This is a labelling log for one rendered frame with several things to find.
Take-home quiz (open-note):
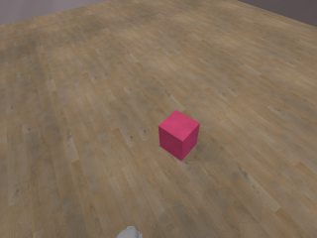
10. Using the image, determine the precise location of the carton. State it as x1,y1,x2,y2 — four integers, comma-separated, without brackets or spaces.
158,110,200,161

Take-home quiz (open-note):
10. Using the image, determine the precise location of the robot left shin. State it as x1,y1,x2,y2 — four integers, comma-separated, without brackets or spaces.
126,226,136,230

